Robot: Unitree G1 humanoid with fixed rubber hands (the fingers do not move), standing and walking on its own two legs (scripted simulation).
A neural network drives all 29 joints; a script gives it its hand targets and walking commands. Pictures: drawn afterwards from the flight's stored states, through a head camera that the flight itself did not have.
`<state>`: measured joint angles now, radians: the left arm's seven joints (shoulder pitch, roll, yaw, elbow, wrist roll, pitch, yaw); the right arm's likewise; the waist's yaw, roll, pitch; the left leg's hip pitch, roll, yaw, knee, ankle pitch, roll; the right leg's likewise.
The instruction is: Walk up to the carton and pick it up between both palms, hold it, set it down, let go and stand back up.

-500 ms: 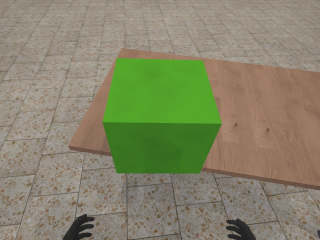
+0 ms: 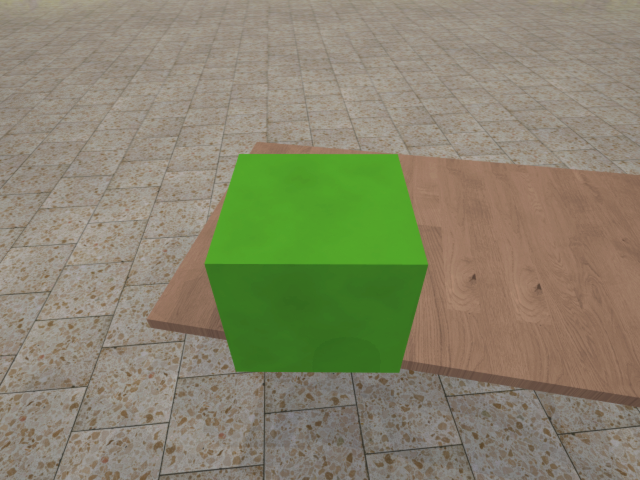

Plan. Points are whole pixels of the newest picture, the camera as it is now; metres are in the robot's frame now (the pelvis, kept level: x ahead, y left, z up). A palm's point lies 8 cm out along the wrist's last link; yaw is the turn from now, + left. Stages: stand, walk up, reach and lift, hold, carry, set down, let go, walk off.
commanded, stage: stand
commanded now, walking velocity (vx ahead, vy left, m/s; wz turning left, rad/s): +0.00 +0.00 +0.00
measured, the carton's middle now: (317, 261) +0.48 +0.03 +0.01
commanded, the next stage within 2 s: none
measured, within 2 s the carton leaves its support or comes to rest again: neither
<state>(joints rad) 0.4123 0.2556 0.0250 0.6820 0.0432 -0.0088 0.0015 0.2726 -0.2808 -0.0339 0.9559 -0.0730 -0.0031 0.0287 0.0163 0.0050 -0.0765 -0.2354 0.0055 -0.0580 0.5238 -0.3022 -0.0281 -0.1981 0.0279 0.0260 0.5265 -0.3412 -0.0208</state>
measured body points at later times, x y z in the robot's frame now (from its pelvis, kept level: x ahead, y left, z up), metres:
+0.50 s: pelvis -0.03 +0.02 +0.01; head -0.06 +0.01 +0.46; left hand -0.07 +0.24 -0.15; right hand -0.08 -0.21 -0.15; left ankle -0.02 +0.14 -0.73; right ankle -0.04 -0.11 -0.73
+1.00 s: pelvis -0.04 +0.02 +0.01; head -0.06 +0.02 +0.46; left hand -0.11 +0.23 -0.15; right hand -0.10 -0.19 -0.16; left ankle -0.02 +0.14 -0.73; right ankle -0.04 -0.11 -0.73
